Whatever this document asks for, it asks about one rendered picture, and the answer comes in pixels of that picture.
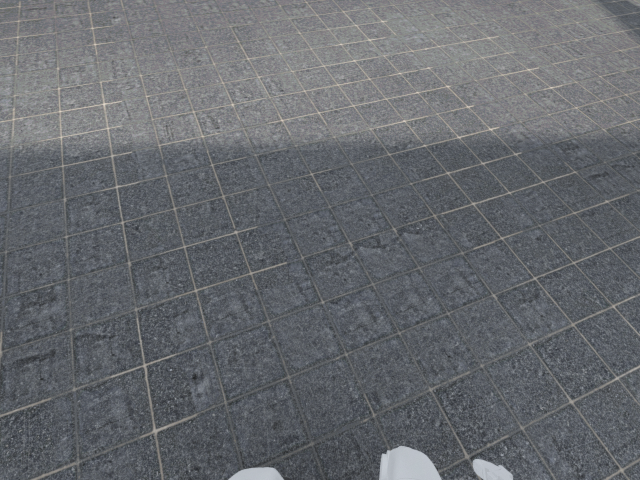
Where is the right robot hand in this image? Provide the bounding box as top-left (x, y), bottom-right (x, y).
top-left (473, 459), bottom-right (513, 480)

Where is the right robot thigh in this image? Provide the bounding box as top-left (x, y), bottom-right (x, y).
top-left (379, 447), bottom-right (442, 480)

